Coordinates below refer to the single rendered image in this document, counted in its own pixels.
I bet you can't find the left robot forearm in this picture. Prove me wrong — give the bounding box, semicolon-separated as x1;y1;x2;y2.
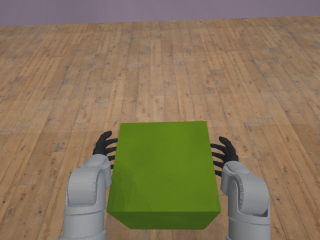
58;154;112;240

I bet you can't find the left robot hand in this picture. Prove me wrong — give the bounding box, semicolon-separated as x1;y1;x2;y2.
92;130;118;169

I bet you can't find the right robot forearm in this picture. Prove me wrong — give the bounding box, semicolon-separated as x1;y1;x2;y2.
220;161;271;240

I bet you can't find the carton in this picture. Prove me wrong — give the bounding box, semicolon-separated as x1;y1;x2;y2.
106;121;221;230

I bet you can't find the right robot hand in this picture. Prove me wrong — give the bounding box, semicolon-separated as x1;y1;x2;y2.
210;136;239;177

